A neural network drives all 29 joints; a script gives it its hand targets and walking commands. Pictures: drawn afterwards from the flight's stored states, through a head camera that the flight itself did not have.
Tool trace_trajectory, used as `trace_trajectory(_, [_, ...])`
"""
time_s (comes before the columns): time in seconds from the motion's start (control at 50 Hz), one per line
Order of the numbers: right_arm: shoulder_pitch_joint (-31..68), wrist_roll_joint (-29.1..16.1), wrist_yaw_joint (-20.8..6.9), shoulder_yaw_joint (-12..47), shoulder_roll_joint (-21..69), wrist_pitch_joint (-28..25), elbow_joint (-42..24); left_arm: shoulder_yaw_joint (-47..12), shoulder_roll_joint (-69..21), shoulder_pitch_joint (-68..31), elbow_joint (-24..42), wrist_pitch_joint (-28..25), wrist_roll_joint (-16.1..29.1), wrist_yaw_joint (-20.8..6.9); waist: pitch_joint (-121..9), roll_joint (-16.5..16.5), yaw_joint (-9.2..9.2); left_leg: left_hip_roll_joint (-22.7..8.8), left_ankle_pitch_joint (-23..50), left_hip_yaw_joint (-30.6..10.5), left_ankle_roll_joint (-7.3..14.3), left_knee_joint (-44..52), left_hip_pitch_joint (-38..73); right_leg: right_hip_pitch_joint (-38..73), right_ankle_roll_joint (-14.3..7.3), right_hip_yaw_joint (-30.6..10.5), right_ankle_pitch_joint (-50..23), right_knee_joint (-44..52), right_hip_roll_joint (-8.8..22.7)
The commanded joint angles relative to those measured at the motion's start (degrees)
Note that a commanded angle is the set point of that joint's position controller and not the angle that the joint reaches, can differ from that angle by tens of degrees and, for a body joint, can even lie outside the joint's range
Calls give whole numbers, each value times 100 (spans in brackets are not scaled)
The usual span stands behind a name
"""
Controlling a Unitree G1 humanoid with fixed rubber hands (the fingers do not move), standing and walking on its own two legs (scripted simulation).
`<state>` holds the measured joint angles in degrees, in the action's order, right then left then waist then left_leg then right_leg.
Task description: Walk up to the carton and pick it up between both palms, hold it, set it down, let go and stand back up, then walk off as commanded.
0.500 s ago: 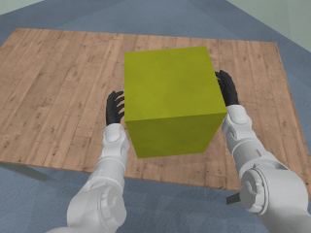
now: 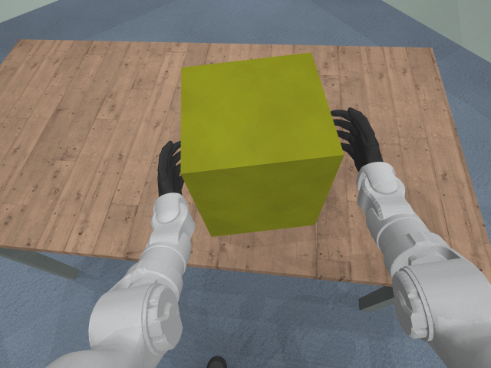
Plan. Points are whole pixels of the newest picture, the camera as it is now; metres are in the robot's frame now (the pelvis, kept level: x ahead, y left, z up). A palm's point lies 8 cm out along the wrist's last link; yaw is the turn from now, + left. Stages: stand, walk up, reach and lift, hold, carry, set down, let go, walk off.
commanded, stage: set down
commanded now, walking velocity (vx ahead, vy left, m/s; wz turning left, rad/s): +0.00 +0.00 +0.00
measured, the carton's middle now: (255, 155) +0.48 +0.05 +0.00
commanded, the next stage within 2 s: none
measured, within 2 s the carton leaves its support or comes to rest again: neither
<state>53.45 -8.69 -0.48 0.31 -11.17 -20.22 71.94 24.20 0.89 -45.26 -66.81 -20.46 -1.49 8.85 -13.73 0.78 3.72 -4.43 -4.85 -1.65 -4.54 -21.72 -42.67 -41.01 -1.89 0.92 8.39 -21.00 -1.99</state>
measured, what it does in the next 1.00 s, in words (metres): shifts its weight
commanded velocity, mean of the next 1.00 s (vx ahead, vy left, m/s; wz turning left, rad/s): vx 0.00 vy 0.00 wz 0.00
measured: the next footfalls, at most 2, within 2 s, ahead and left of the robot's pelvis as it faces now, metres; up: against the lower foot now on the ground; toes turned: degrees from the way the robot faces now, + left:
none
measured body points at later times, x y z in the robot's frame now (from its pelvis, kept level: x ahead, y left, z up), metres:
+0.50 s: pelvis -0.04 +0.01 +0.00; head +0.05 +0.01 +0.44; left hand +0.33 +0.21 -0.01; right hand +0.41 -0.17 +0.04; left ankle -0.01 +0.18 -0.73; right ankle -0.02 -0.09 -0.73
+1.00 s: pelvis -0.05 +0.01 +0.00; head -0.02 +0.01 +0.45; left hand +0.26 +0.22 -0.02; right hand +0.31 -0.20 +0.00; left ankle -0.01 +0.18 -0.73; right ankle -0.02 -0.09 -0.73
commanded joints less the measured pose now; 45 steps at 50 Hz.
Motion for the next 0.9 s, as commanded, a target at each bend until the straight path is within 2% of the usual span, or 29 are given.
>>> trace_trajectory(0.0, [1603,-523,5,808,-1358,-409,-316,-635,1216,-1257,522,-465,-114,-156,-4161,168,767,382,2927,841,125,-576,1309,3366,426,-343,-4694,-1019,-123])
trace_trajectory(0.02, [2396,-490,0,690,-1403,-339,-242,-568,1316,-2079,355,-512,-96,-133,-4087,148,788,349,2570,788,87,-483,1119,3072,413,-336,-4108,-970,-125])
trace_trajectory(0.04, [1824,-578,-1,820,-1319,-386,-298,-599,1162,-1280,292,-470,-106,-186,-4132,291,824,364,2576,788,114,-506,1392,3355,426,-339,-4403,-944,-104])
trace_trajectory(0.06, [1468,-525,-10,781,-1463,-415,-309,-680,1043,-1074,696,-435,-180,-186,-4169,60,652,364,2940,796,50,-541,1625,3281,388,-278,-4497,-947,-167])
trace_trajectory(0.1, [1703,-635,-50,765,-1482,-325,-294,-716,1169,-1373,665,-477,-118,-154,-3958,90,719,375,2487,814,100,-479,1500,3120,405,-334,-4047,-900,-160])
trace_trajectory(0.2, [1547,-687,-108,713,-1716,-362,-539,-912,1047,-1053,1365,-486,57,-87,-4199,119,639,330,2887,763,-16,-644,2225,2777,263,-218,-3732,-741,-314])
trace_trajectory(0.24, [1674,-876,-220,751,-1878,-352,-615,-986,1096,-1329,1675,-531,172,18,-4250,-43,756,366,2746,833,-38,-686,2397,2499,214,-205,-3048,-686,-371])
trace_trajectory(0.28, [1494,-813,-294,494,-2169,-323,-598,-1262,1025,-1119,2067,-468,249,112,-4246,-265,576,318,2910,739,-134,-690,2869,2136,122,-65,-2616,-567,-457])
trace_trajectory(0.34, [1301,-1081,-430,760,-2160,-198,-441,-1422,901,-933,2192,-333,459,179,-3946,-172,692,318,2532,737,-109,-710,3092,1798,30,-88,-1862,-325,-479])
trace_trajectory(0.36, [1216,-1085,-474,667,-2217,-187,-468,-1523,895,-827,2461,-288,459,195,-3970,-307,624,297,2463,682,-129,-656,3273,1757,-1,-58,-1719,-277,-486])
trace_trajectory(0.38, [1119,-1209,-479,853,-2193,-191,-706,-1485,989,-732,2461,-262,408,206,-3926,-240,718,334,2366,715,-101,-626,3174,1874,33,-97,-1730,-284,-490])
trace_trajectory(0.42, [942,-1249,-515,797,-2318,-183,-560,-1629,982,-484,2408,-158,507,184,-3627,-127,574,343,2110,660,-31,-586,2985,2088,50,-121,-1819,-281,-444])
trace_trajectory(0.5, [846,-1361,-619,860,-2281,-147,-747,-1742,974,-395,2236,-92,604,166,-3172,188,548,342,1415,670,54,-452,2811,2180,111,-138,-1168,-242,-395])
trace_trajectory(0.52, [969,-1371,-646,956,-2271,-80,-673,-1601,1147,-593,1958,-83,578,191,-2860,272,711,384,862,745,128,-352,2452,2132,163,-223,-586,-184,-330])
trace_trajectory(0.54, [433,-1414,-686,954,-2216,-120,-707,-1726,1070,3,2198,-70,624,181,-2734,256,601,354,925,676,150,-320,2589,2335,149,-177,-757,-218,-328])
trace_trajectory(0.56, [641,-1414,-666,971,-2190,-132,-828,-1692,1130,-237,2227,-105,605,189,-2639,301,694,373,837,713,136,-330,2463,2404,161,-183,-698,-271,-315])
trace_trajectory(0.64, [302,-1418,-734,1009,-2113,-150,-854,-1809,1035,64,2178,-96,668,165,-1933,469,549,389,127,666,240,-113,2234,2512,176,-225,-67,-169,-244])
trace_trajectory(0.66, [-279,-1497,-766,975,-2199,-198,-935,-1952,899,540,2467,-99,646,146,-1862,345,412,378,388,592,224,-114,2456,2658,152,-178,-434,-206,-279])
trace_trajectory(0.68, [295,-1465,-752,964,-2152,-163,-991,-1812,1082,-56,2163,-103,632,156,-1786,471,529,390,7,628,260,-90,2294,2492,183,-229,110,-112,-212])
trace_trajectory(0.7, [-606,-1510,-781,832,-2289,-197,-740,-1995,867,748,2592,-55,577,175,-1633,258,366,373,217,542,169,-55,2582,2580,132,-163,-175,-188,-305])
trace_trajectory(0.72, [127,-1435,-785,853,-2145,-198,-988,-1801,995,127,2322,-93,607,195,-1662,361,617,400,-213,614,222,-32,2285,2415,138,-255,448,-96,-254])
trace_trajectory(0.74, [-591,-1475,-822,847,-2119,-258,-1160,-2013,851,773,2808,-89,602,212,-1549,277,420,404,-103,557,211,-7,2481,2567,127,-199,180,-139,-286])
trace_trajectory(0.76, [-271,-1408,-814,799,-2054,-271,-1275,-1900,999,540,2667,-114,655,225,-1517,394,507,412,-312,587,242,-21,2161,2636,173,-189,365,-160,-198])
trace_trajectory(0.78, [-1003,-1437,-792,757,-2126,-410,-1508,-2100,705,1246,3173,-144,666,204,-1499,430,160,404,27,477,225,-3,2511,2794,211,-126,-139,-159,-239])
trace_trajectory(0.8, [-434,-1439,-806,724,-2052,-349,-1340,-1953,952,571,2775,-145,635,200,-1384,372,322,443,-340,577,270,-40,2325,2578,214,-220,428,-109,-145])
trace_trajectory(0.82, [-851,-1467,-872,744,-2085,-409,-1455,-2131,815,984,2969,-175,796,207,-1376,383,216,463,-293,521,271,12,2311,2692,209,-148,330,-122,-160])
trace_trajectory(0.84, [-237,-1392,-837,702,-2069,-377,-1579,-2055,1033,390,2623,-170,792,250,-1372,482,363,515,-738,576,310,-6,1925,2609,225,-245,868,-129,-129])
trace_trajectory(0.86, [-388,-1356,-868,644,-2127,-377,-1625,-2153,939,475,2887,-213,820,292,-1303,467,262,464,-833,524,320,50,2022,2534,198,-214,1018,-113,-120])
trace_trajectory(0.88, [-1213,-1401,-888,673,-2124,-500,-1763,-2227,840,1441,3433,-230,818,277,-1308,495,99,434,-400,452,291,16,2369,2771,194,-143,469,-89,-121])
